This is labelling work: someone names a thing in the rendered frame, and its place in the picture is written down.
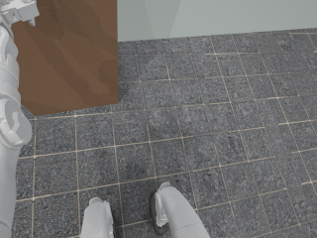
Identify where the cabinet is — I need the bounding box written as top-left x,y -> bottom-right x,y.
10,0 -> 119,116

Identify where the robot left forearm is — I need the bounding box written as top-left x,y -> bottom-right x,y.
0,16 -> 21,109

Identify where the robot left upper arm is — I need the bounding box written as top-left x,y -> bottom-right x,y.
0,97 -> 33,238

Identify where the left robot hand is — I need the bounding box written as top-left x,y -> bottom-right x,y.
0,0 -> 40,28

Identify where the robot left thigh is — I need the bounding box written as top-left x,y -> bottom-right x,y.
80,200 -> 114,238

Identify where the right robot shin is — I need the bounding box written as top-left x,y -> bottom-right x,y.
155,182 -> 170,226

